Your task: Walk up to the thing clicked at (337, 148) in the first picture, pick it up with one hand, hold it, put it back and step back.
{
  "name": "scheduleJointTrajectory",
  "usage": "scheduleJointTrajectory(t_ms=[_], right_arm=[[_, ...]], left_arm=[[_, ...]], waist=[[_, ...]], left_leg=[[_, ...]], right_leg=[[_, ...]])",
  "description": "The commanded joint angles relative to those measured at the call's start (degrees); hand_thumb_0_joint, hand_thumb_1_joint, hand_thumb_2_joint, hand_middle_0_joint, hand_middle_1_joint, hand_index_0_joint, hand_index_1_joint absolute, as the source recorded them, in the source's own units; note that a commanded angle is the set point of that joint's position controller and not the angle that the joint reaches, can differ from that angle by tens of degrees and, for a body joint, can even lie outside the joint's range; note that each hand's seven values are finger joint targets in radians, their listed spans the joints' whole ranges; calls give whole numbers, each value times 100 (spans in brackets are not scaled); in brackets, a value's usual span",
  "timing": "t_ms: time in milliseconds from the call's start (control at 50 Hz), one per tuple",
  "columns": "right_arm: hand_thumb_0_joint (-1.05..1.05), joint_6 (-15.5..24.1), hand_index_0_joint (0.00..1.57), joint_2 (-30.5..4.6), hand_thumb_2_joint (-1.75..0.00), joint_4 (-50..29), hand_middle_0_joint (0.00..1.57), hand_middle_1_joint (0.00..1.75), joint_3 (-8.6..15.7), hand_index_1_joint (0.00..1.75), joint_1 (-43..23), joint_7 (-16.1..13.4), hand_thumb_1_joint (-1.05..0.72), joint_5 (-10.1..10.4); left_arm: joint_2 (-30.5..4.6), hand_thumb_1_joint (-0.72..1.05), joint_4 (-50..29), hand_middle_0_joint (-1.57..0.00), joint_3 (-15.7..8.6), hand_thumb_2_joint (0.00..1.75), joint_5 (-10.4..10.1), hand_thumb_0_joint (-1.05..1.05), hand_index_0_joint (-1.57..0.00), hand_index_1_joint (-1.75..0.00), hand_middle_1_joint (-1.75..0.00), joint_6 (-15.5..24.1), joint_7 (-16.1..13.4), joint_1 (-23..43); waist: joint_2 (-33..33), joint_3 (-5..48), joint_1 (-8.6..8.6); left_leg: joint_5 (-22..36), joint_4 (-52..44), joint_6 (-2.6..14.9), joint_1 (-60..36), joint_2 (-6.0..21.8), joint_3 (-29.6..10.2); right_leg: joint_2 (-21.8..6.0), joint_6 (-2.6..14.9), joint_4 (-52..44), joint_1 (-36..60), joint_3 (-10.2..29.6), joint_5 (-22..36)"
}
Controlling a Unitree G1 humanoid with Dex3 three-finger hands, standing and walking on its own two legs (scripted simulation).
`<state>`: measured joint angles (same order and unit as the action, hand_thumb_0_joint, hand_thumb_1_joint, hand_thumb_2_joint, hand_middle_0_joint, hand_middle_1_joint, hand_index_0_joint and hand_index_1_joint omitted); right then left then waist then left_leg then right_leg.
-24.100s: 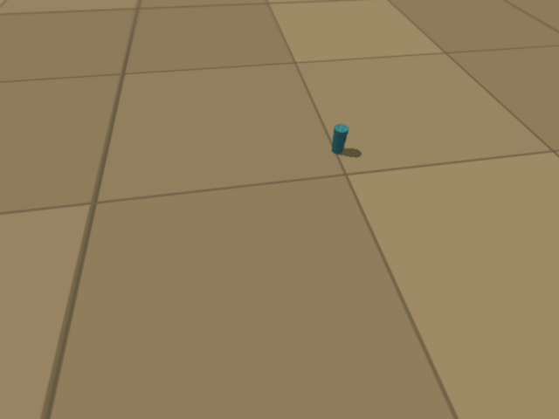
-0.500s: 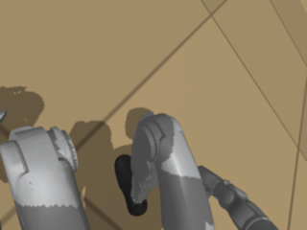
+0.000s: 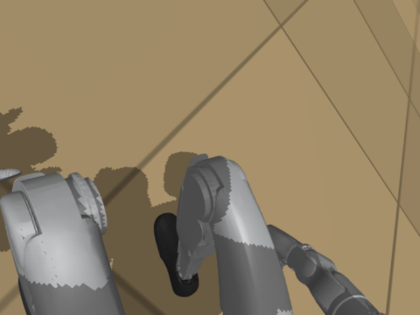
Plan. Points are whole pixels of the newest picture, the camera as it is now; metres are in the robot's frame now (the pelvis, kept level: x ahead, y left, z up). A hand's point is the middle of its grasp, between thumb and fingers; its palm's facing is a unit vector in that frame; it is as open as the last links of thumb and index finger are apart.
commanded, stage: withdraw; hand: left
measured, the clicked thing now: out of the picture +0.39 +0.28 -0.20
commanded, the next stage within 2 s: rise in 0.44 s
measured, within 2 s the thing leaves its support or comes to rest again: neither
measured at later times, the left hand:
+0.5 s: hand out of the picture +0.39 +0.34 -0.09, palm faces +0.38 -0.92 -0.05, open 16.9 cm
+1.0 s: hand out of the picture +0.31 +0.40 +0.03, palm faces +0.38 -0.79 -0.47, open 17.5 cm
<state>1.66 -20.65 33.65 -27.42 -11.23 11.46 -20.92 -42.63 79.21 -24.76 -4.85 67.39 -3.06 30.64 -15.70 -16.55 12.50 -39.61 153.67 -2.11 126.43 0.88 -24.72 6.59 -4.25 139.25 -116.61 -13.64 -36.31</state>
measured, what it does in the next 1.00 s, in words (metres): rises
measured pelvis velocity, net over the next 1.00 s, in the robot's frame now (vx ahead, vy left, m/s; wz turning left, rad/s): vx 0.01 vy -0.02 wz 0.17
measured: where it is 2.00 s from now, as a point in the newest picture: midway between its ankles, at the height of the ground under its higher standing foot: (127, 295)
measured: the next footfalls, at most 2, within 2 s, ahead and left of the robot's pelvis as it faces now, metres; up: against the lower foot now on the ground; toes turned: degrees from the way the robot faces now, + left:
none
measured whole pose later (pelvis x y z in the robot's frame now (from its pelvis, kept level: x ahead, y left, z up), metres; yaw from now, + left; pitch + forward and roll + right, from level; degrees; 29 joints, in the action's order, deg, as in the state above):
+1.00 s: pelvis +0.01 -0.02 +0.10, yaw +10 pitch +31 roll -7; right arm -9.0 -14.9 35.6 -1.8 5.4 4.1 -0.5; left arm -35.7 40.0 -24.3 3.2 14.5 1.1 18.8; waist -0.4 5.9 3.1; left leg -36.9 129.5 -0.8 123.8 3.2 -8.1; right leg 1.5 -2.5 125.7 -118.7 -2.9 -38.0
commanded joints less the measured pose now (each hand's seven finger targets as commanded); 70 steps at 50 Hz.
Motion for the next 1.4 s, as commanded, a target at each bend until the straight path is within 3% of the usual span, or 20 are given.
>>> scheduleJointTrajectory(t_ms=[0,100,120,260,320,440,500,540,560,600,640,680,780,860,960,1080,1180,1200,1280,1380], right_arm=[[0,-22,20,-2057,-90,-145,20,30,716,30,38,-123,-91,-20],[0,-39,20,-2046,-90,-106,20,30,706,30,19,-107,-91,2],[0,-42,20,-2079,-90,-175,20,30,708,30,24,-122,-90,7],[0,-157,20,-2026,-90,-169,20,30,877,30,268,-180,-90,56],[0,-217,20,-1995,-90,-262,20,30,1107,30,392,-205,-90,198],[0,-297,20,-1745,-90,-35,20,30,1442,30,882,-283,-90,644],[0,-303,20,-1684,-89,-39,20,30,1574,30,1016,-368,-89,819],[0,-308,20,-1634,-88,-91,20,30,1613,30,955,-380,-80,908],[0,-398,20,-1489,-91,61,20,30,1980,30,1174,-454,-88,1091],[0,-500,20,-1410,-90,-138,20,30,2017,30,1227,-458,-89,1179],[0,-576,20,-1289,-92,-163,20,30,2150,30,1342,-481,-94,1306],[0,-672,20,-1260,-92,-124,20,30,2298,30,1596,-537,-96,1398],[0,-849,20,-1034,-90,-170,20,30,2607,30,1863,-665,-90,1668],[0,-906,20,-863,-90,-327,20,30,2926,30,1915,-764,-90,1912],[0,-911,20,-781,-90,-522,20,30,3201,30,2095,-918,-90,2138],[0,-861,20,-490,-90,-839,20,30,3198,30,2025,-1237,-90,2302],[0,-670,20,-271,-90,-981,20,30,3161,30,1894,-1499,-90,2346],[0,-628,20,-248,-90,-982,20,30,3173,30,1975,-1543,-90,2351],[0,-423,20,-136,-90,-1045,20,30,3119,30,1973,-1687,-90,2368],[0,-188,20,-44,-90,-1032,20,30,3061,30,2166,-1825,-90,2355]], left_arm=[[-709,-49,-792,-36,67,21,34,0,-34,-28,-26,372,-32,1077],[-546,-49,-643,-21,191,21,42,0,-19,-21,-19,379,-25,1101],[-873,-46,-810,-19,9,20,77,0,-17,-19,-17,397,-27,1174],[-1374,-41,-1977,-8,-548,13,78,0,-5,-7,-5,169,88,1091],[-1475,-39,-2852,-8,-529,11,114,0,-5,-6,-4,-195,207,1145],[-455,-43,-2929,-5,212,3,-156,0,-4,0,0,-1223,740,927],[-535,-49,-3028,-5,78,3,-327,0,-6,-1,-1,-1516,984,1168],[-236,-43,-2549,-4,219,7,-390,0,-3,-4,-4,-1646,1150,1193],[-1373,-49,-2437,-6,-353,5,468,0,-6,-6,-6,-1996,882,896],[-944,-49,-2811,-6,-86,5,476,0,-6,-6,-6,-2270,826,1423],[-1256,-53,-3212,-8,-370,5,604,0,-8,-7,-8,-2583,736,1320],[-1671,-52,-3352,-8,-676,4,733,0,-9,-8,-9,-2979,631,1297],[-1496,-57,-3878,-5,-757,4,856,0,-5,-5,-5,-3828,463,635],[-607,-56,-4288,-5,-230,5,821,0,-5,-5,-5,-4569,434,-35],[-188,-58,-5649,-5,113,4,727,0,-5,-5,-5,-5340,305,-708],[-391,-56,-6816,-5,-30,5,630,0,-5,-5,-5,-6020,-9,-1301],[464,-60,-6460,-5,399,3,578,0,-5,-4,-5,-6475,-187,-2360],[308,-58,-6931,-5,349,4,571,0,-5,-5,-5,-6511,-238,-2166],[991,-61,-6540,-4,772,1,513,0,-4,-4,-4,-6807,-348,-2811],[1296,-60,-6921,-5,1117,2,491,0,-5,-4,-4,-7108,-492,-3130]], waist=[[2940,2952,606],[2894,2787,643],[3003,2850,581],[3740,3621,269],[4259,4009,148],[3559,3600,222],[3130,3677,147],[2870,3421,227],[3398,4068,-409],[3658,4313,-230],[3853,4746,-520],[3889,5006,-598],[3691,5308,-843],[3106,5484,-855],[2587,6058,-978],[2083,5991,-1106],[1849,5486,-1024],[1998,5618,-1077],[1805,4990,-996],[1811,4832,-979]], left_leg=[[188,-1967,11,-2087,284,819],[16,-2056,-7,-2086,308,732],[67,-2055,-7,-2091,315,744],[664,-2202,-75,-2707,361,884],[665,-2446,-105,-2959,363,964],[271,-2564,34,-2180,288,1092],[5,-2519,141,-1957,262,1124],[-346,-2615,160,-1729,247,1046],[-41,-2945,140,-2499,284,1258],[-54,-3164,101,-2577,311,1234],[134,-3342,103,-2885,282,1381],[370,-3341,133,-2859,258,1540],[501,-3665,183,-2912,206,1761],[183,-4110,269,-2963,161,1874],[256,-4741,308,-3561,150,1939],[36,-5500,373,-3876,133,2164],[391,-6123,404,-4523,111,2296],[514,-6228,393,-4709,96,2348],[728,-6871,386,-5283,80,2376],[1382,-7584,368,-6272,57,2408]], right_leg=[[123,449,-1022,1137,-804,805],[96,437,-1008,1003,-838,631],[113,451,-993,1047,-829,677],[63,505,-935,1272,-645,1065],[2,561,-938,1104,-514,1045],[-53,559,-1172,630,-360,786],[-47,536,-1308,611,-286,586],[-79,549,-1277,290,-311,263],[-135,586,-1431,403,-140,259],[-161,617,-1401,269,-105,227],[-201,643,-1528,370,26,290],[-202,671,-1594,485,154,378],[-256,709,-1897,579,373,408],[-314,698,-2436,698,533,93],[-353,652,-3215,1462,729,158],[-458,561,-4446,2902,1181,-265],[-516,518,-5226,3747,1357,30],[-542,514,-5419,4043,1425,139],[-577,493,-6091,4635,1428,355],[-643,468,-6837,5634,1416,1102]])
